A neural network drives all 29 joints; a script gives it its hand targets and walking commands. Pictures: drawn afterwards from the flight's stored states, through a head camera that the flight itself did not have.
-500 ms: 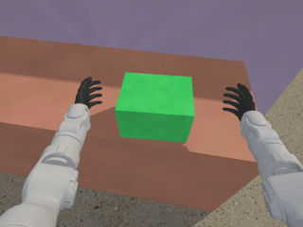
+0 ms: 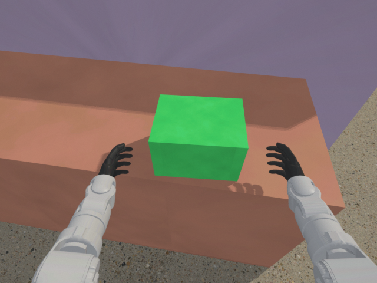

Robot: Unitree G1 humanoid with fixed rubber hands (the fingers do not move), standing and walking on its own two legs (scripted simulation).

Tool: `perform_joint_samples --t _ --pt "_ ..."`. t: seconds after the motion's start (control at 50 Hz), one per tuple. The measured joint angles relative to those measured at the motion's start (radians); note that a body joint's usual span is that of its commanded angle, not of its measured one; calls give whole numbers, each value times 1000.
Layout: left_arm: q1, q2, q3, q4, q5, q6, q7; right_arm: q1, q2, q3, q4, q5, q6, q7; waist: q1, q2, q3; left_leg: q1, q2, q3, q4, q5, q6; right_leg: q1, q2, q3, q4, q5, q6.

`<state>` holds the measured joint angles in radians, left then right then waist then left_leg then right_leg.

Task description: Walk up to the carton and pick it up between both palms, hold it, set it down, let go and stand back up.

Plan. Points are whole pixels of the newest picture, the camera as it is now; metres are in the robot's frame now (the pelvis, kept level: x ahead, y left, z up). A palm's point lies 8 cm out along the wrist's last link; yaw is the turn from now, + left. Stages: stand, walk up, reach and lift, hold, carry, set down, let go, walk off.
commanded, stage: stand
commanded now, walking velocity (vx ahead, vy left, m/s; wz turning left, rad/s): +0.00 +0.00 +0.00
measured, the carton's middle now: (198, 137) +0.48 +0.01 +0.00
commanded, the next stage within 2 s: none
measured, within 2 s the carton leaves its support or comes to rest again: neither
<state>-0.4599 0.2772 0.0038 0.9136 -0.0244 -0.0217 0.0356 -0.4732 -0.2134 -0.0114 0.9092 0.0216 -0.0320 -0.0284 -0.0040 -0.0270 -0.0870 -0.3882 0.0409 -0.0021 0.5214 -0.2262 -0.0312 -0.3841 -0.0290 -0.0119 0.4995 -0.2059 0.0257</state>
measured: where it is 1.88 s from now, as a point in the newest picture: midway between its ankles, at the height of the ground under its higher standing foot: outside the picture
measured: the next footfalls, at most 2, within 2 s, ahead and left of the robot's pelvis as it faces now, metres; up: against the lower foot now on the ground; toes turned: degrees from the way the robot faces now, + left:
none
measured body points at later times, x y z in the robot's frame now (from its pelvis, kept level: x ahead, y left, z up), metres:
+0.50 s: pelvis +0.08 +0.01 +0.00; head +0.07 +0.03 +0.45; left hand +0.15 +0.26 -0.14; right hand +0.32 -0.22 -0.01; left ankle +0.02 +0.14 -0.73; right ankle +0.03 -0.14 -0.73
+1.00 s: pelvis +0.08 +0.02 -0.01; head +0.08 +0.01 +0.44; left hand +0.19 +0.25 -0.12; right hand +0.32 -0.22 -0.02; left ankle +0.02 +0.14 -0.73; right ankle +0.03 -0.14 -0.73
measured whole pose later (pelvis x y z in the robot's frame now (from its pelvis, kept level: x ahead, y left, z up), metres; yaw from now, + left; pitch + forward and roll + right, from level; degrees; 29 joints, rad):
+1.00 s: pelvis +0.08 +0.02 -0.01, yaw -5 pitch +2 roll +0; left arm 0.33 0.23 -0.02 0.68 0.01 0.04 -0.02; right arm 0.10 -0.23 -0.01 0.38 -0.01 -0.07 -0.01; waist 0.02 0.01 -0.06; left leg -0.20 0.04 0.09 0.59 -0.42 -0.01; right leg -0.25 -0.03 0.07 0.59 -0.39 0.06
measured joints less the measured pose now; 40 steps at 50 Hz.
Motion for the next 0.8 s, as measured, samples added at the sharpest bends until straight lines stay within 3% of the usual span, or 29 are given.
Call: perform_joint_samples --t 0.02,0.04,0.06,0.16,0.28,0.4,0.54,0.66,0.8 --pt "89 -4 0 -1 42 -1 -17 70 -3 -1 0 -38 2 14 -3 8 -15 14 1 0 6 -17 1 15 1 0 3 -15 2" --pt "181 -12 14 -36 50 -60 -29 149 -8 -7 1 -57 -2 26 -1 14 -31 29 1 1 12 -36 1 32 0 -1 7 -32 4" --pt "261 -16 17 -75 63 -83 -40 230 -10 -24 -40 -49 -57 40 5 21 -47 46 1 1 16 -54 1 48 -1 -1 12 -51 5" --pt "536 18 6 -26 84 14 -72 419 -20 2 -213 -52 -106 94 -1 41 -95 122 3 24 15 -114 -1 106 0 19 30 -116 7" --pt "704 34 -4 -25 55 22 -81 516 -27 21 -335 -49 -115 78 20 0 -52 138 15 26 34 -147 -3 128 11 20 32 -138 6" --pt "784 13 -32 -64 44 24 -81 543 -22 26 -407 -39 -81 38 25 -15 -18 137 19 35 47 -161 3 132 15 29 25 -138 11" --pt "807 -22 -47 -134 41 30 -77 569 -29 18 -459 -30 -49 9 21 27 -28 152 10 49 61 -179 17 143 6 42 34 -149 25" --pt "789 -23 -34 -188 40 41 -68 578 -35 8 -490 -29 -46 8 15 56 -24 160 2 60 74 -191 24 143 -3 55 58 -164 33" --pt "772 -15 -19 -231 38 47 -63 577 -31 4 -511 -33 -45 12 19 47 -2 167 -3 74 70 -191 26 135 -7 69 75 -170 35"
